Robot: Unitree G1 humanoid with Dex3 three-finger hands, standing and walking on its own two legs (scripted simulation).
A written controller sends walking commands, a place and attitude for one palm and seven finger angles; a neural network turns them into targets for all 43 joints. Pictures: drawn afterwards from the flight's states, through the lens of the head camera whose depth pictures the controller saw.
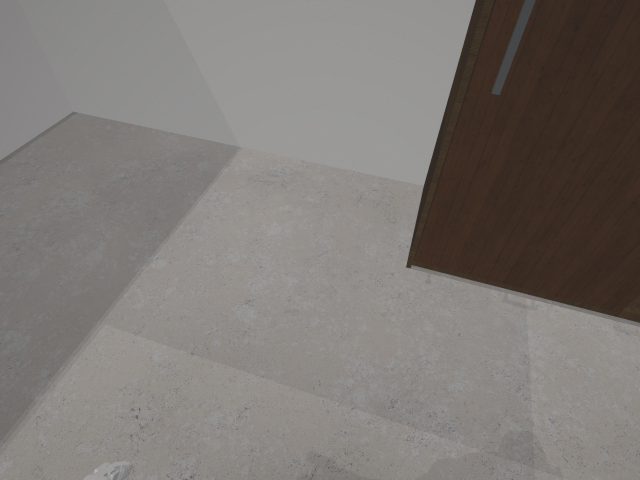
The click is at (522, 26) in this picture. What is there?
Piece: wardrobe's sliding door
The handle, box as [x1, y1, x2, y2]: [492, 0, 535, 94]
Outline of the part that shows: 535,0 524,0 494,82 492,93 499,94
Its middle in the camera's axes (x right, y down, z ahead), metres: +0.44 -0.47 +0.87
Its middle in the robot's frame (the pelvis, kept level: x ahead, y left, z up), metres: +1.00 -0.39 +0.16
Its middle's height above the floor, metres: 0.93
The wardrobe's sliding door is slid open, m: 0.00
